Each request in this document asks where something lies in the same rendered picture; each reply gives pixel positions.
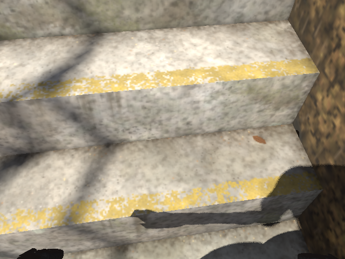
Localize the robot left hand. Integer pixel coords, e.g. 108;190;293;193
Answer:
17;248;64;259

